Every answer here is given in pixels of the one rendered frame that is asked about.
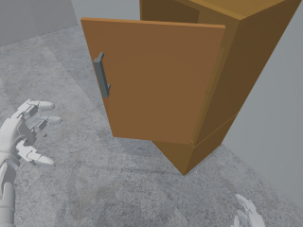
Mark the robot right hand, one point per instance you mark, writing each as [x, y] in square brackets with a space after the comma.
[250, 217]

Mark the robot left hand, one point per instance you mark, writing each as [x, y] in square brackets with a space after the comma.
[14, 131]

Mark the left robot forearm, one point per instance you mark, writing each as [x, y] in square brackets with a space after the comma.
[8, 167]

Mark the cupboard door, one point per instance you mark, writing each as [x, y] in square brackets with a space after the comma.
[158, 71]

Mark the handle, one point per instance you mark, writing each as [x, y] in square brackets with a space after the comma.
[104, 87]

